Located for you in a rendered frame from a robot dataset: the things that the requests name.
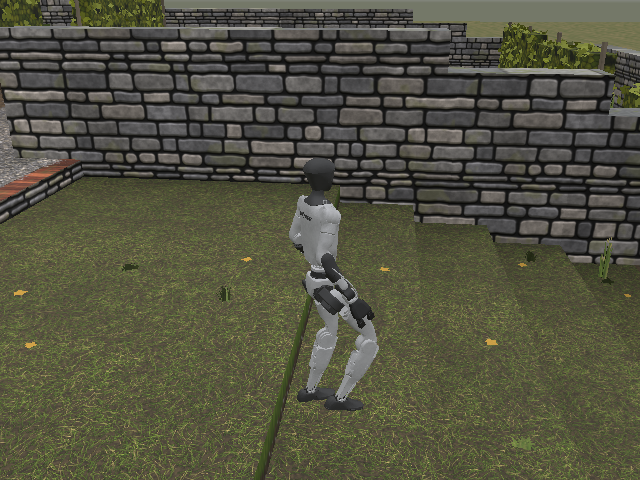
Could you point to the robot right foot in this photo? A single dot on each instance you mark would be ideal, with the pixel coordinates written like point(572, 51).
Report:
point(349, 404)

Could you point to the right robot upper arm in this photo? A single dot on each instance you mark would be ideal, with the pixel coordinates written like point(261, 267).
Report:
point(330, 220)

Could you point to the left robot upper arm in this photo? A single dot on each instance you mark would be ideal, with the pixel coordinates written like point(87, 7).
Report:
point(295, 230)

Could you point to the robot torso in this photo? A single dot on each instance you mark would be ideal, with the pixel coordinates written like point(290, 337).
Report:
point(310, 232)

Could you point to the right robot hand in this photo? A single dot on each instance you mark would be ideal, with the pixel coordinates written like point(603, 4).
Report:
point(359, 309)

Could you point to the robot left forearm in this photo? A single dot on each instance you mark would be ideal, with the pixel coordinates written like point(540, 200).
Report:
point(299, 247)

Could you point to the robot right forearm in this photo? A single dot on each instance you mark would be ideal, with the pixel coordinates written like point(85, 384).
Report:
point(341, 285)

